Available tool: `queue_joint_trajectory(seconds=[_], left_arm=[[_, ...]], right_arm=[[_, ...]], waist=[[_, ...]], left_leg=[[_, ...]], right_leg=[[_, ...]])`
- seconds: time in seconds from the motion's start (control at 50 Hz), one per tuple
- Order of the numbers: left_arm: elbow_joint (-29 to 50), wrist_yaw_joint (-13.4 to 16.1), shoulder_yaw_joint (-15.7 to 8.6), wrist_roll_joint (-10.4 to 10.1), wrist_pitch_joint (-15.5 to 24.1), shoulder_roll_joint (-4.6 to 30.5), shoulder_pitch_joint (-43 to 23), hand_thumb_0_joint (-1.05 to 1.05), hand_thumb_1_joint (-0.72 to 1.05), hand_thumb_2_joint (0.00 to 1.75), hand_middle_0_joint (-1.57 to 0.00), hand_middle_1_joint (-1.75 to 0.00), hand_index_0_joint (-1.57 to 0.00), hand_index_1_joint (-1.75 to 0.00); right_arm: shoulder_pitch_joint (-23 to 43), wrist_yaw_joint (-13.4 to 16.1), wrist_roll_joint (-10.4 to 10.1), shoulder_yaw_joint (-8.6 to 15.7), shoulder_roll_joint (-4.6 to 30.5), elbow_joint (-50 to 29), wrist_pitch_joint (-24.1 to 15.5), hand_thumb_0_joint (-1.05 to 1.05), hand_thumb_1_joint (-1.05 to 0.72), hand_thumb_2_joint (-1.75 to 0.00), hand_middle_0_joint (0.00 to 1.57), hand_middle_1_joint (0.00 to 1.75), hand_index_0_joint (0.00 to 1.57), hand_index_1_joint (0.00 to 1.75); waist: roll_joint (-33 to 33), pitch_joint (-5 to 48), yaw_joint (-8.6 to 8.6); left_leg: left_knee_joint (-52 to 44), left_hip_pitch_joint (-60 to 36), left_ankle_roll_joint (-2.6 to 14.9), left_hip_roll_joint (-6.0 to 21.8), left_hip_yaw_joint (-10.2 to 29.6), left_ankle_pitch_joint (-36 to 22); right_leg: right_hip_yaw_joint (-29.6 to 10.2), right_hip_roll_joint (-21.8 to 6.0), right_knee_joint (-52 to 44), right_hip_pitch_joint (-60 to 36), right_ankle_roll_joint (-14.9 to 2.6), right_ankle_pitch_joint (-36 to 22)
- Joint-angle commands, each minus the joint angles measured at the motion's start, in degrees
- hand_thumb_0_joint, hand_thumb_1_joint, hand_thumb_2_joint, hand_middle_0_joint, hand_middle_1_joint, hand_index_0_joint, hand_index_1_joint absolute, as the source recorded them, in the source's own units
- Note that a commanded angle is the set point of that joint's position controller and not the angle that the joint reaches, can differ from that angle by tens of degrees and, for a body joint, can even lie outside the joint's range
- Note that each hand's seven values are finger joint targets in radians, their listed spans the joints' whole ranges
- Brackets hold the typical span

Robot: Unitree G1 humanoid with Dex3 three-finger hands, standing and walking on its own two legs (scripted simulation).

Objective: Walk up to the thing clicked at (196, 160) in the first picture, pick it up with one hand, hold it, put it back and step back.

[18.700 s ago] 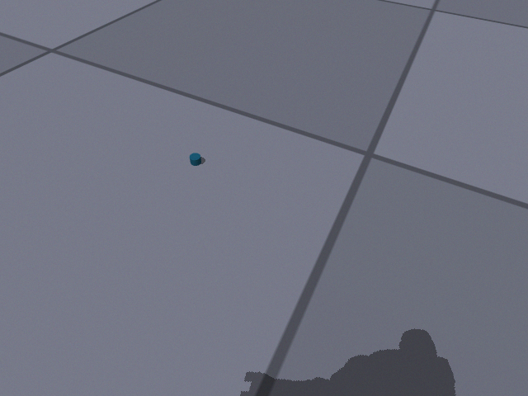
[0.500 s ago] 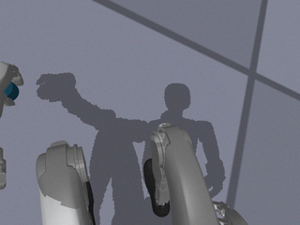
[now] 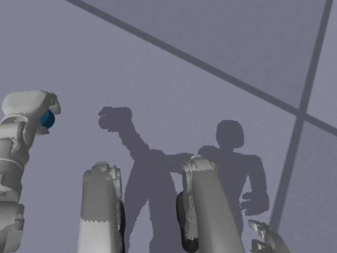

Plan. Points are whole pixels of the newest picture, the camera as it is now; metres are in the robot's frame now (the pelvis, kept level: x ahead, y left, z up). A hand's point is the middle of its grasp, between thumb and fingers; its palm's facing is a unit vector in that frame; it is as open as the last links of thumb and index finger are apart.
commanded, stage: lift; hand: left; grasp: from above
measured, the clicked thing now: (39, 117) +0.44 +0.30 -0.14
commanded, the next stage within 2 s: hold in 1.08 s
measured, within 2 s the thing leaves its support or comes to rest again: neither
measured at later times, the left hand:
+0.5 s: hand out of the picture +0.36 +0.26 +0.11, palm faces -0.42 -0.10 -0.90, open 7.2 cm
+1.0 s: hand out of the picture +0.37 +0.25 +0.22, palm faces -0.44 -0.11 -0.89, open 7.2 cm
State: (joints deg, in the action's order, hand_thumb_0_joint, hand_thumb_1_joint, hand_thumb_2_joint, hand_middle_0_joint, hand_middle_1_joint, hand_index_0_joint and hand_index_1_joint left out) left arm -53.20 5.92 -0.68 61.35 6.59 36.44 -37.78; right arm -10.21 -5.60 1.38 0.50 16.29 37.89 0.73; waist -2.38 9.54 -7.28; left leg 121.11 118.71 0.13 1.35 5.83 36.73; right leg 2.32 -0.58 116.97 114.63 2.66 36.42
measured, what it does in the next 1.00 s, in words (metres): rises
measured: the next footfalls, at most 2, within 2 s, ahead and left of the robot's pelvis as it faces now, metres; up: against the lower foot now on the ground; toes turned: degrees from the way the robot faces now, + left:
none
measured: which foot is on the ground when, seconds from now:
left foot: down 0.00-1.00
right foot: down 0.00-1.00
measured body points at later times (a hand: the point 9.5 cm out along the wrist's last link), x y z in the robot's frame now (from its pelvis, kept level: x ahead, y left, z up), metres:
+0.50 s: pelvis +0.02 +0.00 +0.18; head +0.13 +0.02 +0.62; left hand +0.38 +0.27 +0.16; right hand +0.15 -0.26 +0.06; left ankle +0.09 +0.12 -0.39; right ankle +0.10 -0.14 -0.39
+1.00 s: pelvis +0.06 +0.00 +0.30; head +0.11 +0.00 +0.74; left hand +0.39 +0.25 +0.27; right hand +0.16 -0.26 +0.17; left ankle +0.09 +0.12 -0.39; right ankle +0.10 -0.14 -0.39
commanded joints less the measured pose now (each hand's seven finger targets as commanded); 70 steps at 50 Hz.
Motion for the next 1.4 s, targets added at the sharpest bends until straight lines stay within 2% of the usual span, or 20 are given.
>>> queue_joint_trajectory(seconds=[0.0,0.14,0.18,0.24,0.26,0.28,0.3,0.34,0.38,0.4,0.44,0.48,0.52,0.56,0.6,0.64,0.84,1.0,1.28,1.38], left_arm=[[15.72,1.77,-3.25,-1.93,-1.14,13.84,-15.03,0.00,0.71,0.47,-0.89,-0.78,-1.01,-0.65],[21.51,0.74,-2.83,-3.48,-4.22,11.35,-9.38,0.00,0.70,0.50,-0.91,-0.75,-1.01,-0.64],[23.11,0.14,-2.32,-4.30,-5.11,10.75,-6.13,0.00,0.71,0.49,-0.91,-0.75,-1.02,-0.63],[25.92,-1.04,-0.27,-4.95,-6.01,7.62,-3.59,0.00,0.72,0.48,-0.91,-0.75,-1.02,-0.63],[26.61,-0.95,-1.29,-5.21,-6.25,8.70,-2.60,0.00,0.71,0.47,-0.91,-0.75,-1.02,-0.63],[26.18,-1.11,0.03,-4.90,-6.40,7.16,-0.59,0.00,0.71,0.45,-0.89,-0.77,-1.01,-0.65],[28.05,-0.94,-0.60,-5.26,-6.27,7.44,-0.64,0.00,0.70,0.46,-0.89,-0.76,-1.01,-0.64],[28.08,-0.68,1.00,-5.25,-6.43,5.42,-0.47,0.00,0.73,0.45,-0.90,-0.78,-1.03,-0.65],[26.91,0.10,0.20,-5.09,-6.52,5.75,0.21,0.00,0.73,0.44,-0.91,-0.76,-1.03,-0.64],[25.30,0.38,1.74,-4.60,-6.65,4.07,0.63,0.00,0.73,0.45,-0.92,-0.76,-1.03,-0.64],[24.61,1.26,1.08,-3.74,-6.65,4.65,0.32,0.00,0.72,0.45,-0.90,-0.77,-1.02,-0.65],[22.82,1.67,3.05,-3.88,-6.74,1.93,0.25,0.00,0.71,0.44,-0.89,-0.77,-1.01,-0.65],[20.93,2.22,2.24,-3.59,-7.02,3.04,0.76,0.00,0.70,0.44,-0.88,-0.76,-1.00,-0.64],[19.19,2.16,4.63,-3.79,-7.28,-0.53,1.28,0.00,0.69,0.44,-0.89,-0.75,-1.00,-0.63],[19.25,2.53,3.27,-3.88,-7.53,1.18,1.44,0.00,0.68,0.46,-0.90,-0.74,-1.00,-0.64],[18.31,2.58,5.37,-3.98,-7.70,-1.00,0.57,0.00,0.66,0.45,-0.89,-0.75,-0.99,-0.64],[15.64,3.98,5.58,-4.00,-8.18,-1.44,0.45,0.00,0.71,0.45,-0.93,-0.71,-1.04,-0.60],[15.42,4.14,6.33,-4.36,-8.10,-2.77,1.21,0.00,0.69,0.44,-0.92,-0.71,-1.03,-0.60],[16.84,1.99,6.99,-3.48,-7.70,-2.62,0.57,0.00,0.65,0.43,-0.88,-0.70,-0.99,-0.58],[16.71,1.00,7.28,-3.63,-7.59,-3.37,2.94,0.00,0.66,0.47,-0.91,-0.67,-1.01,-0.58]], right_arm=[[-8.04,2.09,-0.83,4.88,11.28,-3.84,-0.60,0.00,-0.90,-0.90,0.20,0.30,0.20,0.30],[-5.81,4.13,-1.85,4.99,9.99,-4.88,0.01,0.00,-0.90,-0.90,0.20,0.30,0.20,0.30],[-4.31,4.79,-2.13,4.79,9.65,-5.30,0.06,0.00,-0.90,-0.90,0.20,0.30,0.20,0.30],[-3.86,5.81,-2.63,4.57,8.91,-5.14,-0.05,0.00,-0.90,-0.90,0.20,0.30,0.20,0.30],[-3.44,6.19,-2.77,4.41,8.80,-5.22,-0.15,0.00,-0.90,-0.90,0.20,0.30,0.20,0.30],[-3.57,6.57,-2.97,4.23,8.22,-5.06,-0.21,0.00,-0.90,-0.90,0.20,0.30,0.20,0.30],[-3.38,6.89,-3.09,4.18,7.96,-4.98,-0.38,0.00,-0.90,-0.90,0.20,0.30,0.20,0.30],[-3.45,7.48,-3.23,3.89,7.21,-4.64,-0.81,0.00,-0.90,-0.90,0.20,0.30,0.20,0.30],[-3.20,8.00,-3.39,3.89,7.23,-4.12,-1.23,0.00,-0.90,-0.90,0.20,0.30,0.20,0.30],[-3.08,8.27,-3.37,3.73,6.83,-3.89,-1.41,0.00,-0.91,-0.90,0.20,0.30,0.20,0.30],[-3.44,8.68,-3.55,3.67,6.70,-3.27,-1.97,0.00,-0.90,-0.90,0.20,0.30,0.20,0.30],[-3.19,8.88,-3.47,3.55,6.35,-2.94,-2.57,0.00,-0.90,-0.90,0.20,0.30,0.20,0.30],[-3.10,9.05,-3.58,3.83,6.66,-2.46,-3.01,0.00,-0.90,-0.90,0.20,0.30,0.20,0.30],[-3.78,9.13,-3.62,3.79,6.14,-2.21,-3.44,0.00,-0.90,-0.90,0.20,0.30,0.20,0.30],[-3.82,9.33,-3.66,4.16,6.34,-1.85,-3.66,0.00,-0.91,-0.90,0.20,0.30,0.20,0.30],[-4.21,9.41,-3.57,3.93,6.17,-1.57,-3.88,0.00,-0.91,-0.90,0.20,0.30,0.20,0.30],[-4.82,9.25,-3.41,4.07,5.90,-1.46,-4.24,0.00,-0.90,-0.90,0.20,0.30,0.20,0.30],[-4.85,8.90,-3.44,4.24,5.98,-1.48,-4.02,0.00,-0.90,-0.90,0.20,0.30,0.20,0.30],[-4.51,8.51,-3.56,4.92,6.38,-1.16,-2.86,0.00,-0.90,-0.90,0.20,0.30,0.20,0.30],[-3.34,8.18,-3.81,4.84,6.26,-2.39,-2.29,0.00,-0.90,-0.90,0.20,0.30,0.20,0.30]], waist=[[-10.85,36.88,0.14],[-9.42,33.79,0.56],[-8.85,33.06,1.81],[-8.33,32.32,1.14],[-7.33,31.80,1.76],[-6.63,30.28,1.75],[-6.19,29.65,1.73],[-4.70,27.82,1.29],[-4.54,25.29,1.93],[-4.15,22.30,1.57],[-3.88,21.72,1.98],[-4.11,19.23,1.69],[-3.30,18.38,2.79],[-3.01,18.34,2.32],[-2.73,19.06,3.06],[-2.49,17.32,2.64],[-1.51,13.51,4.23],[-0.25,12.11,4.02],[0.02,11.15,4.55],[1.14,8.32,5.16]], left_leg=[[-22.09,-34.39,1.54,-1.00,-1.85,-3.33],[-31.60,-42.74,1.37,-0.62,-1.37,-2.86],[-35.26,-45.86,1.30,-0.33,-1.26,-0.84],[-38.86,-50.47,1.08,-0.22,-1.57,-3.55],[-40.19,-51.40,1.18,-0.24,-1.54,-3.08],[-41.07,-52.60,1.16,-0.42,-2.30,-4.06],[-42.21,-53.34,1.23,-0.45,-2.56,-4.34],[-44.10,-55.86,1.28,-0.70,-3.39,-6.01],[-47.65,-58.63,0.95,-0.37,-2.65,-6.06],[-49.13,-58.96,0.99,-0.37,-2.82,-4.87],[-51.89,-62.04,0.80,-0.50,-2.66,-4.91],[-54.38,-63.78,0.60,-0.52,-2.72,-5.03],[-57.16,-66.20,0.48,-0.51,-2.60,-4.97],[-58.96,-69.31,0.26,-0.61,-2.94,-8.33],[-60.59,-71.96,0.26,-0.73,-3.60,-10.87],[-63.02,-73.98,0.18,-0.76,-3.65,-12.22],[-72.29,-83.54,0.09,-1.51,-5.16,-18.01],[-78.12,-90.79,-0.14,-1.43,-5.41,-21.77],[-83.59,-99.19,-0.36,-1.74,-6.44,-32.98],[-85.83,-99.12,-0.07,-1.96,-6.97,-30.79]], right_leg=[[3.22,2.16,-17.23,-22.34,-4.21,-7.32],[2.34,1.90,-25.55,-30.40,-3.74,-7.15],[2.09,2.10,-28.60,-33.65,-3.58,-5.84],[1.74,2.15,-32.41,-38.18,-3.60,-7.84],[1.50,2.18,-33.92,-40.13,-3.49,-7.50],[1.19,2.23,-35.81,-41.73,-3.59,-7.91],[0.84,2.18,-37.55,-43.63,-3.53,-7.94],[0.16,2.21,-41.15,-46.93,-3.61,-8.83],[0.06,2.11,-43.20,-48.96,-3.61,-8.59],[-0.15,2.23,-45.07,-49.55,-3.59,-7.73],[-0.76,2.26,-47.95,-52.55,-3.72,-7.22],[-1.17,2.30,-50.49,-54.28,-3.68,-7.17],[-1.48,2.39,-53.24,-57.09,-3.67,-6.78],[-1.69,2.45,-55.53,-60.23,-3.78,-9.54],[-1.97,2.49,-57.95,-63.82,-3.64,-11.54],[-1.81,2.62,-60.04,-65.54,-3.61,-13.14],[-2.40,2.42,-70.00,-76.62,-3.25,-18.24],[-2.34,2.27,-75.54,-82.21,-3.07,-21.56],[-2.34,2.48,-80.98,-90.32,-2.97,-31.23],[-2.55,2.43,-83.12,-91.50,-3.01,-29.50]])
